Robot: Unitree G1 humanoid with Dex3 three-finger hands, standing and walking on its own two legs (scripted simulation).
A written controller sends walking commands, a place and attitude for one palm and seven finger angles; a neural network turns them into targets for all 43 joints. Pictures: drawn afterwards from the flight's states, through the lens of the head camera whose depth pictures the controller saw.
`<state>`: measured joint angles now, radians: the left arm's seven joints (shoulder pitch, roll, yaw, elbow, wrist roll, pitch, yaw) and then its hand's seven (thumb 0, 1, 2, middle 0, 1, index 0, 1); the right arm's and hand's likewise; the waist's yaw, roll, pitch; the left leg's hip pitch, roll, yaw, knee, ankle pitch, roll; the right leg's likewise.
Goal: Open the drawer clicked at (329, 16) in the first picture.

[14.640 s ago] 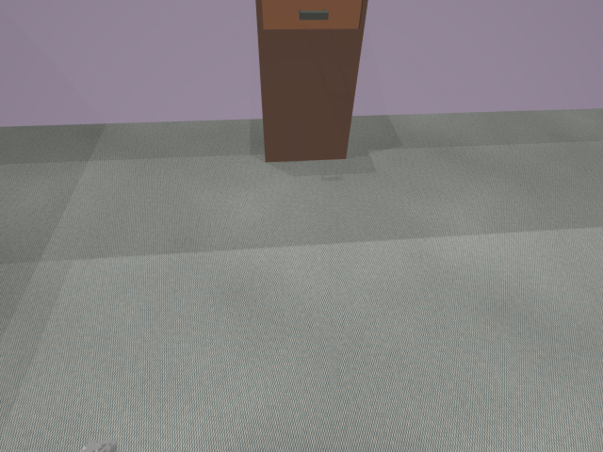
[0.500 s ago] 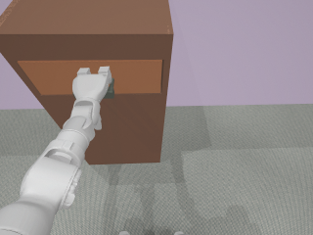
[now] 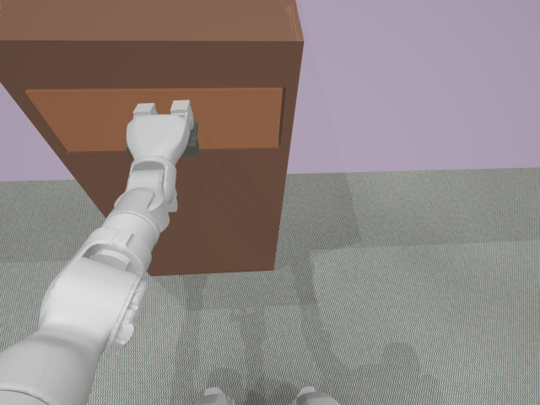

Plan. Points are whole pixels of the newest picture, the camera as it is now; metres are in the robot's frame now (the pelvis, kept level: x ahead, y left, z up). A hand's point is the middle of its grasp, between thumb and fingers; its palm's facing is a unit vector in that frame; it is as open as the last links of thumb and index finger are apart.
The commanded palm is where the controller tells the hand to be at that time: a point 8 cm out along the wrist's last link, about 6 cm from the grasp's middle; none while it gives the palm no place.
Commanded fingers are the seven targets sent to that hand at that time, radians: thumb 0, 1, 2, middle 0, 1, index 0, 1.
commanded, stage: close the thumb around the handle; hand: left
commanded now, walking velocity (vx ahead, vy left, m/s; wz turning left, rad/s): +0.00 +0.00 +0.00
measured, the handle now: (165, 136) +0.56 +0.14 +0.04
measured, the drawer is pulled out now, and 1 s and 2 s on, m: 0.00 0.00 0.06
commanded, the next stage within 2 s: pull the drawer open in 0.70 s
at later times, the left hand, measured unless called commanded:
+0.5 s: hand (166, 158) +0.51 +0.14 +0.04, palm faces +0.00 -0.04 -1.00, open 8.1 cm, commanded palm +0.48 +0.13 +0.07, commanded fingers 0.00 0.90 0.90 -0.40 -1.35 -0.40 -1.35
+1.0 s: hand (166, 169) +0.50 +0.14 +0.02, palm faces -0.04 -0.05 -1.00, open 5.8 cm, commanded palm +0.46 +0.14 +0.07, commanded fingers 0.00 0.90 0.90 -0.40 -1.35 -0.40 -1.35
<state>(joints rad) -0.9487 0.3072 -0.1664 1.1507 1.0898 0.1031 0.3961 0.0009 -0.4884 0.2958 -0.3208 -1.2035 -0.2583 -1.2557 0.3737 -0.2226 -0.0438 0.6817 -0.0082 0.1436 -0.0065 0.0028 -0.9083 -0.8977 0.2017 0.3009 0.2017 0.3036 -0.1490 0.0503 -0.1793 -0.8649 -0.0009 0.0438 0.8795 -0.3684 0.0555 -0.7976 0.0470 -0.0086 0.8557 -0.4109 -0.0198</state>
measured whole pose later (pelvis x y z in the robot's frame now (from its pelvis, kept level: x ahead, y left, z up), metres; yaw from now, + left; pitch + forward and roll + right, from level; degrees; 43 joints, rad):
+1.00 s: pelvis +0.02 -0.01 +0.01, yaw -1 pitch +20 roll -1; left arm -0.81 0.32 -0.14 1.06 1.08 0.06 0.40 -0.01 0.67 0.78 -0.33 -1.35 -0.40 -1.35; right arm 0.35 -0.22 -0.06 0.68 -0.01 0.15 0.00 0.00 -0.91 -0.90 0.20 0.30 0.20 0.30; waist -0.13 0.06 -0.17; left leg -0.81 0.01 0.05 0.84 -0.39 0.05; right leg -0.74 0.06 0.00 0.82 -0.42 -0.03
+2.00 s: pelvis +0.03 -0.02 +0.02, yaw -1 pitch +16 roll +0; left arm -0.47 0.28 -0.15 0.75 1.07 0.05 0.41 0.00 0.69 0.78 -0.29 -1.35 -0.38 -1.34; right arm 0.34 -0.23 -0.08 0.67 0.00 0.19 0.00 0.01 -0.91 -0.90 0.20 0.30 0.20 0.30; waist -0.07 0.06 -0.17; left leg -0.68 0.01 0.06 0.78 -0.38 0.03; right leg -0.64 0.06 0.02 0.78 -0.42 -0.04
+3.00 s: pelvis +0.02 -0.03 +0.01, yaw -1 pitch +11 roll +2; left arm 0.32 0.30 -0.18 -0.01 1.08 0.04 0.41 0.02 0.68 0.75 -0.27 -1.35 -0.41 -1.31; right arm 0.19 -0.25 -0.06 0.58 -0.03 0.14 0.04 0.01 -0.91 -0.90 0.20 0.30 0.20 0.30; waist 0.00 0.05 -0.14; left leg -0.58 0.00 0.08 0.78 -0.39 0.01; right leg -0.56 0.06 0.03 0.83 -0.45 -0.06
